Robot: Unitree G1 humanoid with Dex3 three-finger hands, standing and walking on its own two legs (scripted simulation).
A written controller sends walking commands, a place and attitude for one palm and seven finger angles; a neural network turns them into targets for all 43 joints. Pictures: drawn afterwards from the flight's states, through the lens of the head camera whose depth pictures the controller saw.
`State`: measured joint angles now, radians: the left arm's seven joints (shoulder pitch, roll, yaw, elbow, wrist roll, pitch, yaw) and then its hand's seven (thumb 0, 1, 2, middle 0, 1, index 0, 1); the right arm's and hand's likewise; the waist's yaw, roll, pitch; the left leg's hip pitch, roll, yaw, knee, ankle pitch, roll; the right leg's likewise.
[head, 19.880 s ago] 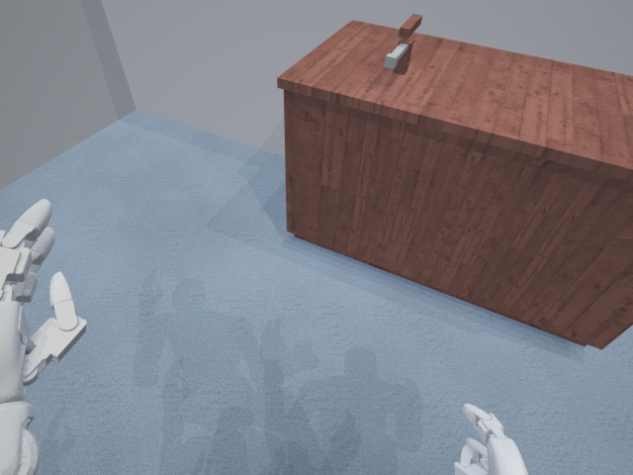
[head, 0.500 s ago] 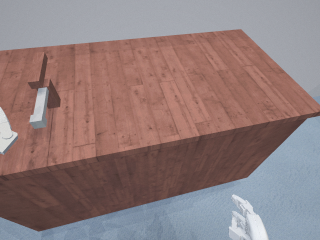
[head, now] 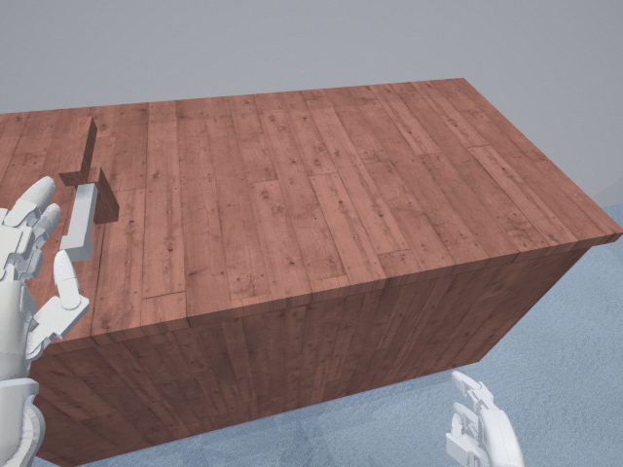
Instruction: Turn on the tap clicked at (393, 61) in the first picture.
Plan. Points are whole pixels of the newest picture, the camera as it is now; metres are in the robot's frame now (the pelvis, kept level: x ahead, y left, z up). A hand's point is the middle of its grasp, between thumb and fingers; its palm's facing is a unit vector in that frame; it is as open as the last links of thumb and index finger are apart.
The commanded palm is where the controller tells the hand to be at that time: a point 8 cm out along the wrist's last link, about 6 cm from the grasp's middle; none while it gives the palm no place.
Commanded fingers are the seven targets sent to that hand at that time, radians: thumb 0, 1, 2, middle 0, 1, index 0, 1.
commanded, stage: come to a stop and stand still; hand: left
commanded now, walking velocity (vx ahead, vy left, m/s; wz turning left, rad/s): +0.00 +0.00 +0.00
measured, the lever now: (77, 247) +0.35 +0.35 +0.06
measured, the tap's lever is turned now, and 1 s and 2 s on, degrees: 0 0 0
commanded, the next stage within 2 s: look again from close up in 0.22 s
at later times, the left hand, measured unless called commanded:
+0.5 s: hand (72, 303) +0.22 +0.25 +0.15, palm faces +0.40 -0.85 -0.34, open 7.5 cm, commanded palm +0.16 +0.28 +0.18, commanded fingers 0.00 0.90 0.90 -0.20 -0.30 -0.20 -0.30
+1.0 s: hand (109, 322) +0.22 +0.22 +0.13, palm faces +0.33 -0.88 -0.34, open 7.4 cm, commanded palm +0.15 +0.27 +0.17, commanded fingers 0.00 0.90 0.90 -0.20 -0.30 -0.20 -0.30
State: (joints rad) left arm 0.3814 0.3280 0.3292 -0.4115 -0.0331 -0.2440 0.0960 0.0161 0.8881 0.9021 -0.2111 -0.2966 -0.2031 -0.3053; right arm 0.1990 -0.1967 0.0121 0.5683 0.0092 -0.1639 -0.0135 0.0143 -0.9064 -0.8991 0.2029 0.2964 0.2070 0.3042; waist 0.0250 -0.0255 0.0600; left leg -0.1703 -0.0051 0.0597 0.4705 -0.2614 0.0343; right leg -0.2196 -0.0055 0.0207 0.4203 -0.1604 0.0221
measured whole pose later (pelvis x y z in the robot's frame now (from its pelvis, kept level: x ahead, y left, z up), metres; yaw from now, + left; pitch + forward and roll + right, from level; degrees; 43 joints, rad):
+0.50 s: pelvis +0.00 +0.00 +0.00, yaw +0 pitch -3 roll -1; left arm 0.40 0.34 0.35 -0.44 -0.04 -0.20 0.11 0.02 0.89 0.90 -0.21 -0.30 -0.21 -0.31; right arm 0.20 -0.19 0.01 0.58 0.01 -0.13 -0.02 0.01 -0.91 -0.90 0.20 0.30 0.21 0.30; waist 0.03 -0.03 0.09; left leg -0.16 -0.01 0.05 0.46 -0.26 0.04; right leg -0.20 -0.01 0.02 0.40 -0.16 0.03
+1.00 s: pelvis +0.00 -0.02 -0.01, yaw +2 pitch -2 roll +1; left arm 0.35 0.32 0.28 -0.38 -0.08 0.04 0.02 0.02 0.89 0.90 -0.21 -0.30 -0.20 -0.30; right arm 0.17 -0.22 0.04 0.62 -0.01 -0.15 0.00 0.02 -0.90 -0.90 0.21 0.30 0.21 0.30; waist 0.03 0.02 0.00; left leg -0.22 -0.02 0.03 0.53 -0.28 0.02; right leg -0.30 -0.02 -0.01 0.55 -0.23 0.00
